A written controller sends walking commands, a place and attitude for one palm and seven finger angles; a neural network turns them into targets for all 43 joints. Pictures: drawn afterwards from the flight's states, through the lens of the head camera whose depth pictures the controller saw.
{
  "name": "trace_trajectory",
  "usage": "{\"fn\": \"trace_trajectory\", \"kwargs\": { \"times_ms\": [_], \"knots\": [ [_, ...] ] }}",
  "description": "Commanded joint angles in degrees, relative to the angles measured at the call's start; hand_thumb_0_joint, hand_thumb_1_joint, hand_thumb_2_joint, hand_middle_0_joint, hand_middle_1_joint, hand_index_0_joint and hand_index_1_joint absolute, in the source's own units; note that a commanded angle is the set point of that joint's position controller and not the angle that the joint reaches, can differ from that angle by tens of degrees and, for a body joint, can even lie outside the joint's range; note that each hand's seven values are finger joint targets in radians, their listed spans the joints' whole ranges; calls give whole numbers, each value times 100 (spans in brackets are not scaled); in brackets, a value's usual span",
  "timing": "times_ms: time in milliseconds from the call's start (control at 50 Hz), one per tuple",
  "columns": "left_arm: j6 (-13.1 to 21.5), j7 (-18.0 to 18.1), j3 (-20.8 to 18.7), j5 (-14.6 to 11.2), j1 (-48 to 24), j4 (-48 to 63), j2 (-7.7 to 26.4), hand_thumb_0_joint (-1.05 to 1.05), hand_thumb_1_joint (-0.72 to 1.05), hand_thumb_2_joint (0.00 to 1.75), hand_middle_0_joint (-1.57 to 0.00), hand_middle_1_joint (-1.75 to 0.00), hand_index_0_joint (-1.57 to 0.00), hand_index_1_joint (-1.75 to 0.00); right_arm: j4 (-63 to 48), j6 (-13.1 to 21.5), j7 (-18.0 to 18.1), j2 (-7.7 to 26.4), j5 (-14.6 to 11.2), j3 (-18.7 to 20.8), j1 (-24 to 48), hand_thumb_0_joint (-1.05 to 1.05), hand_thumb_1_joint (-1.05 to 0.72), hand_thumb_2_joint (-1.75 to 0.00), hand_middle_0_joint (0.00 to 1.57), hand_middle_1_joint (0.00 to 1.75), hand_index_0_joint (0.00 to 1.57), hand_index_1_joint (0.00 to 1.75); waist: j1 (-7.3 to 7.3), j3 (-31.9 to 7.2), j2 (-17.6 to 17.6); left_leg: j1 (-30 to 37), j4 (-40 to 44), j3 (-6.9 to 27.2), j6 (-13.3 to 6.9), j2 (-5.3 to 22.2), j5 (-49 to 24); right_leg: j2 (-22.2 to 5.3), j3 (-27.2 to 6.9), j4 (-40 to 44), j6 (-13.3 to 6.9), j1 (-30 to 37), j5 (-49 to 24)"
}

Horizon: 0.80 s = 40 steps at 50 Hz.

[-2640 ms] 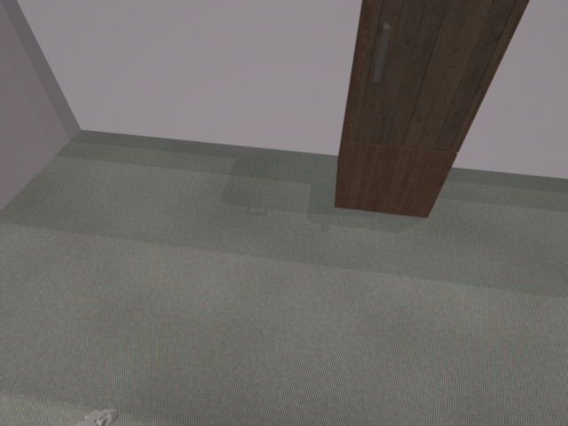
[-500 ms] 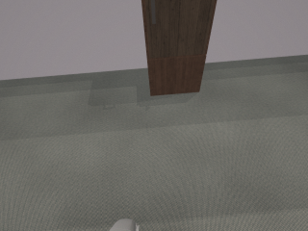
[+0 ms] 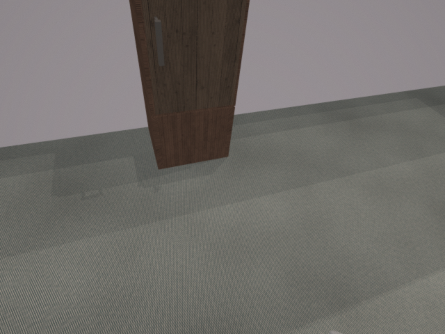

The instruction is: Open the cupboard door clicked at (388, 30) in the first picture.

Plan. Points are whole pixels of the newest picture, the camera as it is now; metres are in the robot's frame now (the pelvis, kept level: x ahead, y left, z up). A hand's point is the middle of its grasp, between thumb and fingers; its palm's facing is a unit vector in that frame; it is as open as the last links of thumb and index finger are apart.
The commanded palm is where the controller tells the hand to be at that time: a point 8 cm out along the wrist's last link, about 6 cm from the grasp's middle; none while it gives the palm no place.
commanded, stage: walk to a spot facing it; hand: left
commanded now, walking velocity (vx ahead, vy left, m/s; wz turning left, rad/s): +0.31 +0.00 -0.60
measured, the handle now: (158, 41) +1.10 +0.37 +0.02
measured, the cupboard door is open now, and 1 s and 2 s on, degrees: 0 0 0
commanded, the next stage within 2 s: turn to face it in 1.08 s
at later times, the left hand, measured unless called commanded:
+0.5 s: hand (202, 245) +0.37 +0.08 -0.19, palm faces -0.37 -0.92 -0.12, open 7.4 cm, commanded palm none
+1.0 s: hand (197, 205) +0.50 +0.11 -0.19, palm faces -0.39 -0.90 -0.21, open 7.4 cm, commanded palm none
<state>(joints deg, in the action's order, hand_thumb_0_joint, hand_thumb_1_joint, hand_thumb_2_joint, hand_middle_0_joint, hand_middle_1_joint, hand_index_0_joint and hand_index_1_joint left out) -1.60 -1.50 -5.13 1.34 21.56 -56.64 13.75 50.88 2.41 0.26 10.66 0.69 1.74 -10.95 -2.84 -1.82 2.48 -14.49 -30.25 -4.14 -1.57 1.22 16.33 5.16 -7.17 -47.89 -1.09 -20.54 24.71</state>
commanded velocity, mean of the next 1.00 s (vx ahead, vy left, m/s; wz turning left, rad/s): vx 0.28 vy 0.00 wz -0.53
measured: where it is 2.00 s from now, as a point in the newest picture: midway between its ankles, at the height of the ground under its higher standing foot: (246, 279)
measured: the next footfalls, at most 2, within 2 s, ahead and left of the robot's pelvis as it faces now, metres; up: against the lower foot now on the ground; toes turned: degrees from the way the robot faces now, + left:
right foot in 0.48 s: +0.29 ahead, -0.12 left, +0.00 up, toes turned -27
left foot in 0.98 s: +0.60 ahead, -0.04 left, +0.00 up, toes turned -24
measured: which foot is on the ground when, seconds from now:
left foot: down 0.00-0.50, up 0.52-0.96, down 0.98-1.00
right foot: up 0.00-0.46, down 0.48-1.00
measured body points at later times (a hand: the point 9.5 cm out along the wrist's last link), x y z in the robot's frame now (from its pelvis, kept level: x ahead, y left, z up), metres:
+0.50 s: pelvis +0.20 -0.04 -0.03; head +0.25 -0.04 +0.42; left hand +0.39 +0.13 -0.18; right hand -0.02 -0.18 -0.15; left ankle +0.01 +0.10 -0.70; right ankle +0.26 -0.10 -0.74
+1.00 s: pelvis +0.43 -0.07 -0.02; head +0.47 -0.08 +0.43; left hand +0.52 +0.16 -0.17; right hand +0.47 -0.34 -0.14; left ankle +0.56 -0.02 -0.74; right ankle +0.26 -0.10 -0.73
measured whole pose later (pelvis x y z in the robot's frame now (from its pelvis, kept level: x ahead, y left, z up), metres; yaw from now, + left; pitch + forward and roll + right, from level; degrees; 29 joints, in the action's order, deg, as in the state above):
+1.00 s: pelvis +0.43 -0.07 -0.02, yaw -32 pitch +1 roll -1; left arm 2.0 0.2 -3.9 0.5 22.5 -58.4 11.6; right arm 51.2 2.8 -0.3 9.3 1.4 1.5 -2.9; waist -4.8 2.5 1.2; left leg -25.6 -35.1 -7.1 0.3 4.0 8.2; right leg 3.6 -4.5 -37.6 -1.9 -6.9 26.9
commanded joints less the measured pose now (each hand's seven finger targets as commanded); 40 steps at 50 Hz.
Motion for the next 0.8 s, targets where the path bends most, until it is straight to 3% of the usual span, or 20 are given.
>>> {"fn": "trace_trajectory", "kwargs": {
  "times_ms": [0, 60, 160, 260, 300, 340, 400, 420, 440, 460, 480, 500, 520, 540, 560, 580, 600, 640, 700, 780],
  "knots": [
    [197, -133, -158, 95, -547, 617, 450, 0, 90, 90, -20, -30, -20, -30, -99, 156, 130, 920, 37, 193, -495, 0, -90, -90, 20, 30, 20, 30, 252, 980, -826, 488, 2323, 1665, -68, 1882, 1333, -754, 393, -1937, 164, -2064, -783],
    [110, -162, -105, 94, -379, 531, 162, 0, 90, 90, -20, -30, -20, -30, 108, 268, 167, 716, 8, 130, -810, 0, -90, -90, 20, 30, 20, 30, 135, 834, -966, 712, 2060, 540, 199, 1480, -454, -763, 523, -2265, 246, -2051, -1444],
    [12, -147, -62, 90, -780, 598, 20, 0, 90, 90, -20, -30, -20, -30, 483, 328, 224, 498, -11, 52, -1471, 0, -90, -90, 20, 30, 20, 30, 199, 921, -1078, 1172, 1777, -136, 328, 1449, -2348, -834, 707, -2475, 299, -2625, -1843],
    [42, -195, 56, 69, -1690, 813, -132, 0, 90, 90, -20, -30, -20, -30, 813, 319, 246, 428, 50, 22, -2050, 0, -90, -90, 20, 30, 20, 30, 440, 1167, -977, 1790, 1676, -523, 40, 1532, -3348, -849, 1257, -1344, 211, -2831, -1805],
    [89, -214, 118, 58, -2127, 888, -203, 0, 90, 90, -20, -30, -20, -30, 924, 294, 251, 458, 88, 37, -2278, 0, -90, -90, 20, 30, 20, 30, 609, 1192, -993, 2075, 1537, -729, -65, 1534, -3933, -765, 1550, -488, 107, -2588, -1613],
    [131, -197, 149, 41, -2251, 896, -170, 0, 90, 90, -20, -30, -20, -30, 1009, 251, 238, 542, 96, 79, -2394, 0, -90, -90, 20, 30, 20, 30, 617, 1049, -951, 2181, 1139, -991, -115, 1578, -5122, -513, 1868, 308, -63, -1907, -1273],
    [237, -137, 73, 62, -1382, 655, 43, 0, 90, 90, -20, -30, -20, -30, 962, 235, 225, 879, 39, 186, -2188, 0, -90, -90, 20, 30, 20, 30, 171, 293, -1376, 2322, -269, -1322, -50, 1658, -7053, -74, 2082, 1024, -375, -519, -1026],
    [295, -110, 15, 74, -771, 469, 236, 0, 90, 90, -20, -30, -20, -30, 888, 225, 203, 977, 11, 213, -2002, 0, -90, -90, 20, 30, 20, 30, -136, -80, -1408, 2016, -1111, -1386, 8, 1622, -6821, 1, 2084, 1363, -474, 420, -1124],
    [359, -66, -87, 85, 2, 234, 575, 0, 90, 90, -20, -30, -20, -30, 760, 214, 145, 966, -43, 201, -1791, 0, -90, -90, 20, 30, 20, 30, -534, -534, -1150, 803, -2438, -1327, 145, 1685, -5559, -364, 1663, 1782, -682, 2189, -1691],
    [399, 1, -195, 61, 591, 111, 1142, 0, 90, 90, -20, -30, -20, -30, 575, 208, 93, 543, -138, 129, -1801, 0, -90, -90, 20, 30, 20, 30, -697, -1190, 41, -1234, -4381, -1233, 390, 863, -334, -2043, -716, 1898, -1403, 3979, -2584],
    [382, 82, -252, -102, 709, 77, 1474, 0, 90, 90, -20, -30, -20, -30, 348, 258, 144, 385, -149, 132, -1545, 0, -90, -90, 20, 30, 20, 30, -562, -1644, 418, -2434, -6018, -491, 473, 304, 1900, -3036, -2754, 2306, -2033, 4521, -3656],
    [331, 137, -264, -153, 475, 143, 1410, 0, 90, 90, -20, -30, -20, -30, 220, 256, 161, 499, -98, 188, -1108, 0, -90, -90, 20, 30, 20, 30, -509, -979, -180, -2661, -5971, 192, 328, 601, 1292, -2966, -2153, 2599, -2014, 3848, -3383],
    [388, 148, -175, -148, 82, 246, 1159, 0, 90, 90, -20, -30, -20, -30, 264, 236, 108, 484, -40, 193, -1155, 0, -90, -90, 20, 30, 20, 30, -265, -620, -1, -2604, -5702, 325, 391, 810, 577, -2644, -1766, 2827, -754, 3113, -3164],
    [388, 176, -117, -156, -389, 285, 886, 0, 90, 90, -20, -30, -20, -30, 337, 165, 118, 466, -37, 218, -1087, 0, -90, -90, 20, 30, 20, 30, 39, -107, -391, -2347, -5335, 455, 411, 999, 278, -2434, -1339, 2944, -392, 2108, -3107],
    [437, 180, -28, -127, -636, 331, 704, 0, 90, 90, -20, -30, -20, -30, 403, 61, 117, 376, 6, 198, -1075, 0, -90, -90, 20, 30, 20, 30, 237, 302, -579, -1892, -4952, 406, 415, 1073, 135, -2161, -853, 3115, -367, 1090, -3102],
    [488, 176, 12, -78, -772, 343, 617, 0, 90, 90, -20, -30, -20, -30, 446, -29, 109, 277, 38, 171, -1202, 0, -90, -90, 20, 30, 20, 30, 419, 526, -557, -1641, -4712, 339, 430, 1051, 105, -1994, -557, 3244, -653, 446, -3049],
    [511, 169, 19, -35, -828, 333, 589, 0, 90, 90, -20, -30, -20, -30, 465, -86, 89, 197, 62, 179, -1310, 0, -90, -90, 20, 30, 20, 30, 532, 572, -428, -1528, -4417, 265, 466, 1025, 96, -1850, -221, 3277, -858, 144, -2959],
    [584, 163, 19, 8, -722, 242, 493, 0, 90, 90, -20, -30, -20, -30, 449, -118, 50, 141, 88, 181, -1336, 0, -90, -90, 20, 30, 20, 30, 604, 478, -104, -1586, -3965, 199, 524, 951, -117, -1570, -55, 3314, -898, 144, -3028],
    [619, 128, 26, -31, -495, 204, 469, 0, 90, 90, -20, -30, -20, -30, 220, -98, -9, 258, 94, 186, -776, 0, -90, -90, 20, 30, 20, 30, 472, 446, 461, -2066, -3456, 175, 597, 902, -624, -1344, 24, 3243, -829, 558, -3203],
    [633, 181, 27, -13, -34, 138, 457, 0, 90, 90, -20, -30, -20, -30, -144, 4, -87, 277, 90, 135, 316, 0, -90, -90, 20, 30, 20, 30, 123, 450, 508, -2343, -2270, 6, 601, 735, -621, -1338, -178, 2848, -845, 1311, -4204]
  ]
}}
